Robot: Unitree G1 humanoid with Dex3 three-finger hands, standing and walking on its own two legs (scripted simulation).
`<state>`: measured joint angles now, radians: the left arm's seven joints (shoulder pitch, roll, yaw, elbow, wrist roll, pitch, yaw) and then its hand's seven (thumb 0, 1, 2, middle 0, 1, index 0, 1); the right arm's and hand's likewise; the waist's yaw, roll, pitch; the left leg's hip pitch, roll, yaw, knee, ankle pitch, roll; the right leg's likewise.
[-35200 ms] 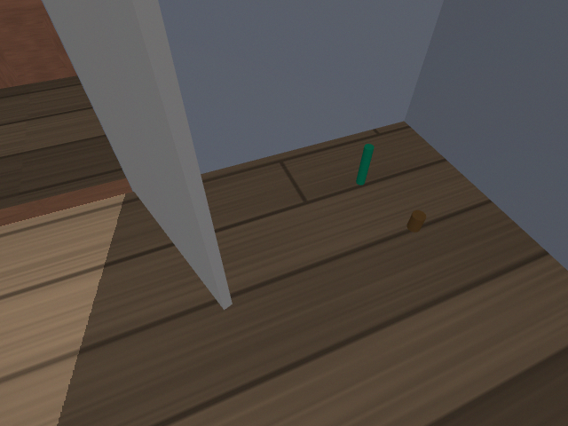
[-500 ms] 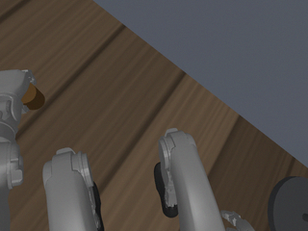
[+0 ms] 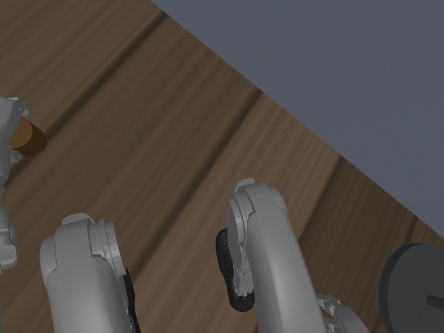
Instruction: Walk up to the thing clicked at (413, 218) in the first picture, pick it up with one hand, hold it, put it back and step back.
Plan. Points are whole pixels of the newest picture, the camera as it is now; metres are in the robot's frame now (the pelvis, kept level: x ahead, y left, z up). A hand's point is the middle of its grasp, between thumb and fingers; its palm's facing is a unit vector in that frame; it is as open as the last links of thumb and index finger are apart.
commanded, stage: rest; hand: left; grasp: from above
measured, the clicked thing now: (20, 136) +0.48 +0.29 -0.23
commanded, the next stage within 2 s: open in 1.00 s
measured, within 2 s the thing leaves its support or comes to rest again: rests again in 0.56 s
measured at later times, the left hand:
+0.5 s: hand (18, 141) +0.47 +0.29 -0.23, palm faces -0.45 -0.10 -0.88, open 8.9 cm
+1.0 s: hand (18, 141) +0.47 +0.29 -0.24, palm faces -0.44 -0.11 -0.89, open 8.9 cm
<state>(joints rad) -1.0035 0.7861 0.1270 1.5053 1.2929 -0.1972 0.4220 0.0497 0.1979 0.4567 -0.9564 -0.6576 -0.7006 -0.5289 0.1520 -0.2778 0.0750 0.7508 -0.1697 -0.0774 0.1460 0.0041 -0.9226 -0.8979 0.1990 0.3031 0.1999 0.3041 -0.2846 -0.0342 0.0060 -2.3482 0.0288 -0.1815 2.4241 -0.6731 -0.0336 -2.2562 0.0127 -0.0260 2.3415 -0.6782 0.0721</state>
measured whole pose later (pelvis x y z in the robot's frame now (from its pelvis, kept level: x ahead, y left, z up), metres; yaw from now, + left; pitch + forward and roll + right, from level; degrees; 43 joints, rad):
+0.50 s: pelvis +0.00 +0.00 -0.02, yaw -3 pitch +31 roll -10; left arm -1.02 0.87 0.17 1.58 1.31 -0.21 0.48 0.06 0.21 0.42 -0.97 -0.63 -0.71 -0.51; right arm 0.13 -0.29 0.14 0.74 -0.22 -0.11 0.19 0.00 -0.91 -0.89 0.20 0.30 0.20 0.30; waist -0.32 -0.06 0.08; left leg -2.38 0.03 -0.23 2.51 -0.70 -0.04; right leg -2.27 0.03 -0.06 2.39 -0.68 0.08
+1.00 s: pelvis +0.00 +0.01 -0.02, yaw -4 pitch +29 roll -12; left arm -1.06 0.94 0.16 1.69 1.32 -0.21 0.54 0.06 0.21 0.39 -1.01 -0.60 -0.74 -0.48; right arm 0.11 -0.32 0.20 0.71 -0.25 -0.18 0.23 0.00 -0.91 -0.90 0.20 0.30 0.20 0.30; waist -0.36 -0.09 0.10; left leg -2.38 0.03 -0.26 2.54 -0.69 -0.02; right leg -2.25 0.05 -0.08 2.40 -0.67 0.08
